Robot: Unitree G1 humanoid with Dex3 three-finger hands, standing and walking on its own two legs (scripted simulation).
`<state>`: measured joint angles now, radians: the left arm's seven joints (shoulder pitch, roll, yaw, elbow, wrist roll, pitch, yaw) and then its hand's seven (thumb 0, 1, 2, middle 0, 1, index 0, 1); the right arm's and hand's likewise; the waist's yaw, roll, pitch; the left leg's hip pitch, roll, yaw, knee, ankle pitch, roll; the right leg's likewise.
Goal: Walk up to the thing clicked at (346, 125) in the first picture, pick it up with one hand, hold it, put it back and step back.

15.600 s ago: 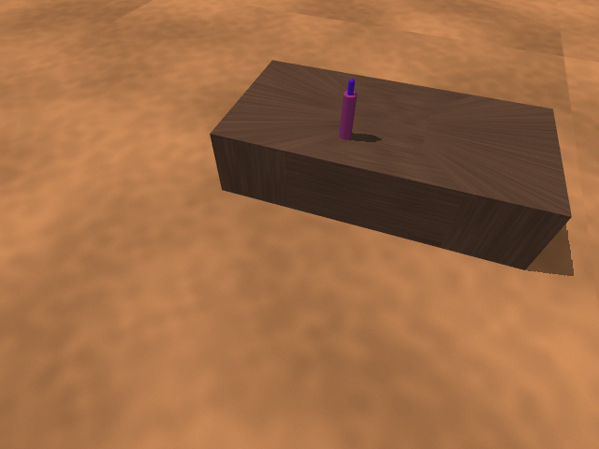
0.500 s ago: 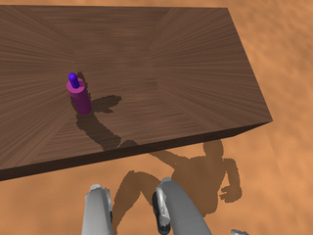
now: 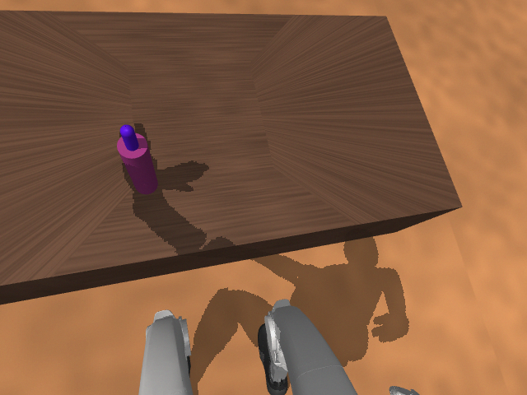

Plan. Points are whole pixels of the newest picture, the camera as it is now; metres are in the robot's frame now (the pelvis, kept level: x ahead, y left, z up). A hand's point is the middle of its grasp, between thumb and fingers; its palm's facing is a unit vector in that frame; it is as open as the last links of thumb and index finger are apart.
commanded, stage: go down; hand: left
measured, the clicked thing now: (138, 161) +0.53 +0.15 -0.20
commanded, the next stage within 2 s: approach in 0.92 s
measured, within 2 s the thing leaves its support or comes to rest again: neither
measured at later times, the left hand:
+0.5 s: hand out of the picture +0.52 +0.34 +0.10, palm faces +0.16 -0.99 +0.00, open 17.5 cm
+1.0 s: hand out of the picture +0.52 +0.34 +0.11, palm faces +0.17 -0.99 +0.00, open 17.5 cm
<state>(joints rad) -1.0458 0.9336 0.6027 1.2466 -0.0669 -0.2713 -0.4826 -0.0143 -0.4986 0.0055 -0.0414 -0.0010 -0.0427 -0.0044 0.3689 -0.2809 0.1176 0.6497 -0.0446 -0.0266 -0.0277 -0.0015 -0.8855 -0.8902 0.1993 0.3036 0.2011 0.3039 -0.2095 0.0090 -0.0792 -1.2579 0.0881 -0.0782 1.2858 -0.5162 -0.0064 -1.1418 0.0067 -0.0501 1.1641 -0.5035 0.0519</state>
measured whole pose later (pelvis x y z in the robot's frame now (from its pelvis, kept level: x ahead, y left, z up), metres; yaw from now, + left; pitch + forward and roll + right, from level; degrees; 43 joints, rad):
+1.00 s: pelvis +0.01 +0.00 +0.01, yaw +0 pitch +27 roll -7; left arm -1.04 0.93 0.61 1.26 -0.07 -0.27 -0.47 -0.01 -0.53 0.00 -0.04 0.00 -0.05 0.00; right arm 0.36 -0.28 0.11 0.66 -0.04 -0.03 -0.03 0.00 -0.89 -0.89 0.20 0.30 0.20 0.30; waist -0.21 0.01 -0.08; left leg -1.22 0.09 -0.08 1.26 -0.51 -0.01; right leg -1.11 0.01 -0.05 1.14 -0.50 0.05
